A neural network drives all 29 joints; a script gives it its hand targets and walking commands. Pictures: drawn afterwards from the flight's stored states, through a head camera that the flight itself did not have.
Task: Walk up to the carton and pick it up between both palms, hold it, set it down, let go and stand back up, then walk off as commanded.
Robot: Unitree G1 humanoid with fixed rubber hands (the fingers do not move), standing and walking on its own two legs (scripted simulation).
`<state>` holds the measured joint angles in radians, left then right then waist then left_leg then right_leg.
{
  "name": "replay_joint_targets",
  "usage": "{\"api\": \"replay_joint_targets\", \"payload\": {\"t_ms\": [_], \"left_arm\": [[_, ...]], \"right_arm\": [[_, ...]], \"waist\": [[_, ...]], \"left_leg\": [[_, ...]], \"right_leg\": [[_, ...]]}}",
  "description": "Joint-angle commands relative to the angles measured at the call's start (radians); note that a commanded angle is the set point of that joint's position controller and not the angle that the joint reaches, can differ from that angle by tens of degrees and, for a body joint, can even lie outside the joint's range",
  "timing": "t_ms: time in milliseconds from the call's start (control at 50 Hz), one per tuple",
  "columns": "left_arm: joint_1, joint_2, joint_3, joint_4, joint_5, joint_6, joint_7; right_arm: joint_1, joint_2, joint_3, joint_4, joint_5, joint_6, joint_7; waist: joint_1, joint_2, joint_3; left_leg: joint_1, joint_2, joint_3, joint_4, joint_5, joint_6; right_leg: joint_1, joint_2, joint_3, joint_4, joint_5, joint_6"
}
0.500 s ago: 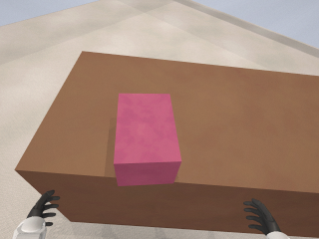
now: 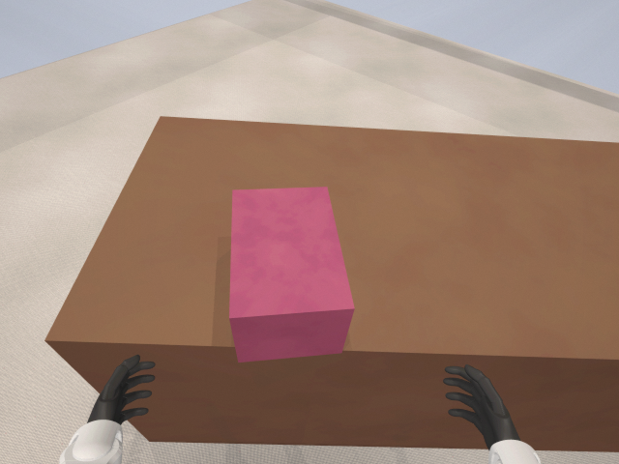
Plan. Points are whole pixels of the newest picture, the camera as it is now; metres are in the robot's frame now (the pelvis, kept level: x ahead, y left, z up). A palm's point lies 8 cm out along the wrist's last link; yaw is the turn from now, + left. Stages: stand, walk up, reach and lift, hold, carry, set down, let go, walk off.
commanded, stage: reach and lift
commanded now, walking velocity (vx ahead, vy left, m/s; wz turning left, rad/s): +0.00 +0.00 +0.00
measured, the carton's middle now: (285, 269) +0.42 +0.06 -0.05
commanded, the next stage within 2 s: none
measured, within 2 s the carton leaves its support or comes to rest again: neither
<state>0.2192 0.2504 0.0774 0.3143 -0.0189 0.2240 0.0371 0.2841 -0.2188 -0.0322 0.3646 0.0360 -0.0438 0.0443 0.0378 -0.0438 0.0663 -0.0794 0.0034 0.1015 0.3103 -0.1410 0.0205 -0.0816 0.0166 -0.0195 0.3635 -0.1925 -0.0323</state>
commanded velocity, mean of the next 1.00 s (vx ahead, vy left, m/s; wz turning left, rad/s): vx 0.00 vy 0.00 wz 0.00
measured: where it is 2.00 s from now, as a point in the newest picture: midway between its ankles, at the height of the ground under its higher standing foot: outside the picture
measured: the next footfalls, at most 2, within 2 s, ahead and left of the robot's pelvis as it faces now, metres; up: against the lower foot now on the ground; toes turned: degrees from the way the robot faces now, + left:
none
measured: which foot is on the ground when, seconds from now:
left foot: down 0.00-1.00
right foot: down 0.00-1.00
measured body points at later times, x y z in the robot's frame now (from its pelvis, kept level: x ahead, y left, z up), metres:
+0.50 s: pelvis +0.02 +0.00 +0.00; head +0.01 +0.02 +0.45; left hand +0.19 +0.23 -0.03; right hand +0.21 -0.19 +0.00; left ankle +0.03 +0.11 -0.75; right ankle +0.01 -0.09 -0.75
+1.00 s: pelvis +0.01 -0.01 +0.00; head +0.00 +0.01 +0.45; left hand +0.23 +0.21 +0.03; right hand +0.25 -0.17 +0.04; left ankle +0.03 +0.11 -0.75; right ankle +0.01 -0.10 -0.75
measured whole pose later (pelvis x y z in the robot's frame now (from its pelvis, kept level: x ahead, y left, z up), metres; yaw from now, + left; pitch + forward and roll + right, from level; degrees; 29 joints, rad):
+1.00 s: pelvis +0.01 -0.01 +0.00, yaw +0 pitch -5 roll +1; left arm 0.19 0.20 -0.03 0.05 -0.14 0.08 0.10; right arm 0.27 -0.13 0.08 0.05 0.18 -0.05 -0.08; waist 0.09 -0.05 0.05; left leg -0.06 0.02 0.10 0.29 -0.15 0.00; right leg -0.06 0.03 -0.02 0.34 -0.20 -0.05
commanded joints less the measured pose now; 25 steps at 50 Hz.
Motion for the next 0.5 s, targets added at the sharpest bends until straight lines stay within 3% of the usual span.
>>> {"api": "replay_joint_targets", "payload": {"t_ms": [0,40,60,80,120,140,160,180,200,220,240,260,280,300,320,340,360,380,420,460,480], "left_arm": [[-0.031,0.1,0.018,-0.185,-0.012,-0.058,0.015],[-0.036,0.083,0.0,-0.208,-0.026,-0.076,0.027],[-0.02,0.061,-0.025,-0.217,-0.022,-0.092,0.029],[-0.033,0.071,-0.013,-0.193,-0.009,-0.096,0.034],[0.045,0.038,-0.019,-0.222,-0.026,-0.116,0.032],[0.041,0.022,-0.055,-0.275,-0.039,-0.144,0.045],[0.067,0.034,-0.035,-0.264,-0.039,-0.16,0.045],[0.079,0.025,-0.045,-0.246,-0.034,-0.174,0.043],[0.107,0.034,-0.045,-0.221,-0.023,-0.187,0.054],[0.107,0.003,-0.073,-0.245,-0.029,-0.196,0.066],[0.149,-0.008,-0.092,-0.263,-0.049,-0.211,0.062],[0.117,-0.012,-0.055,-0.254,-0.031,-0.221,0.069],[0.111,0.001,-0.057,-0.246,-0.039,-0.239,0.063],[0.122,0.01,-0.064,-0.242,-0.047,-0.248,0.068],[0.129,-0.022,-0.102,-0.248,-0.056,-0.25,0.069],[0.122,-0.004,-0.091,-0.228,-0.069,-0.247,0.064],[0.121,-0.008,-0.082,-0.252,-0.055,-0.263,0.067],[0.162,-0.019,-0.081,-0.255,-0.052,-0.264,0.07],[0.149,0.005,-0.08,-0.286,-0.056,-0.288,0.06],[0.166,0.006,-0.096,-0.353,-0.072,-0.311,0.066],[0.151,0.011,-0.08,-0.347,-0.056,-0.313,0.064]], "right_arm": [[0.003,-0.083,-0.053,-0.125,0.023,-0.011,-0.006],[-0.02,-0.077,-0.038,-0.14,0.056,-0.029,0.003],[0.012,-0.085,-0.048,-0.141,0.062,-0.039,0.007],[0.001,-0.081,-0.048,-0.114,0.048,-0.04,0.003],[0.046,-0.084,-0.034,-0.135,0.072,-0.059,0.004],[0.049,-0.088,-0.056,-0.178,0.074,-0.075,0.009],[0.033,-0.084,-0.035,-0.168,0.081,-0.09,0.01],[0.054,-0.078,-0.017,-0.201,0.1,-0.114,0.008],[0.071,-0.072,-0.015,-0.2,0.095,-0.12,0.006],[0.055,-0.059,-0.005,-0.207,0.117,-0.116,0.017],[0.085,-0.05,0.003,-0.212,0.112,-0.126,0.016],[0.063,-0.076,0.002,-0.229,0.12,-0.14,0.022],[0.075,-0.062,0.001,-0.216,0.114,-0.14,0.013],[0.067,-0.064,-0.006,-0.254,0.109,-0.147,0.012],[0.084,-0.055,0.014,-0.255,0.104,-0.148,0.008],[0.061,-0.074,-0.007,-0.284,0.103,-0.143,0.0],[0.09,-0.056,-0.001,-0.263,0.102,-0.154,-0.006],[0.131,-0.043,0.004,-0.269,0.117,-0.152,-0.009],[0.137,-0.034,0.025,-0.3,0.101,-0.169,-0.027],[0.179,0.017,0.053,-0.331,0.119,-0.174,-0.039],[0.17,0.019,0.066,-0.311,0.123,-0.178,-0.044]], "waist": [[-0.03,0.051,0.002],[-0.004,0.078,-0.033],[-0.031,0.101,-0.055],[-0.022,0.111,-0.005],[-0.007,0.076,-0.033],[-0.027,0.092,-0.082],[0.001,0.079,-0.079],[0.001,0.064,-0.108],[0.006,0.086,-0.074],[0.019,0.073,-0.056],[0.013,0.072,-0.077],[0.033,0.056,-0.055],[0.02,0.031,0.005],[0.03,0.011,-0.017],[0.03,0.027,-0.029],[0.018,-0.01,0.004],[0.019,0.025,-0.02],[0.035,0.015,0.009],[0.018,-0.007,-0.038],[0.013,0.02,-0.071],[0.033,0.055,-0.025]], "left_leg": [[0.005,0.019,-0.011,-0.086,-0.069,-0.005],[0.022,0.027,-0.026,-0.089,-0.032,-0.022],[0.043,0.029,-0.029,-0.084,-0.063,-0.02],[0.001,0.029,-0.027,-0.087,-0.048,-0.032],[0.043,0.02,-0.04,-0.077,0.047,-0.046],[0.086,0.033,-0.06,-0.066,0.074,-0.06],[0.096,0.02,-0.052,-0.053,0.103,-0.057],[0.099,0.015,-0.052,-0.041,0.148,-0.054],[0.105,0.014,-0.053,-0.042,0.164,-0.058],[0.088,0.039,-0.072,-0.06,0.129,-0.061],[0.124,0.036,-0.074,-0.044,0.182,-0.068],[0.106,0.037,-0.071,-0.043,0.201,-0.068],[0.106,0.028,-0.067,-0.053,0.135,-0.061],[0.091,0.021,-0.066,-0.051,0.14,-0.053],[0.096,0.02,-0.059,-0.038,0.177,-0.056],[0.107,0.022,-0.067,-0.049,0.102,-0.044],[0.106,0.017,-0.05,-0.037,0.13,-0.048],[0.105,0.016,-0.051,-0.038,0.204,-0.05],[0.14,0.001,-0.053,-0.003,0.25,-0.049],[0.158,0.006,-0.055,0.012,0.255,-0.05],[0.145,-0.001,-0.061,-0.004,0.261,-0.053]], "right_leg": [[-0.064,-0.025,0.026,-0.122,-0.054,0.014],[-0.072,-0.022,0.021,-0.105,-0.024,0.011],[-0.078,-0.01,0.021,-0.114,-0.035,0.007],[-0.068,-0.014,0.016,-0.11,-0.027,0.006],[-0.033,0.003,0.024,-0.118,0.02,-0.005],[-0.075,0.011,0.015,-0.113,0.04,-0.011],[-0.072,0.008,0.015,-0.123,0.044,-0.005],[-0.06,0.011,0.017,-0.114,0.077,0.0],[-0.063,0.001,0.024,-0.127,0.077,-0.01],[-0.054,0.002,0.026,-0.129,0.039,-0.019],[-0.07,0.012,0.02,-0.118,0.081,-0.02],[-0.071,0.021,0.021,-0.117,0.079,-0.024],[-0.069,0.005,0.034,-0.146,0.038,-0.023],[-0.06,0.011,0.025,-0.135,0.042,-0.019],[-0.072,0.007,0.031,-0.129,0.08,-0.014],[-0.087,0.004,0.034,-0.145,0.014,-0.022],[-0.083,0.005,0.04,-0.139,0.034,-0.021],[-0.071,0.005,0.037,-0.136,0.111,-0.007],[-0.068,-0.003,0.053,-0.137,0.148,0.002],[-0.06,-0.018,0.063,-0.137,0.15,0.004],[-0.062,-0.022,0.067,-0.136,0.158,0.001]]}}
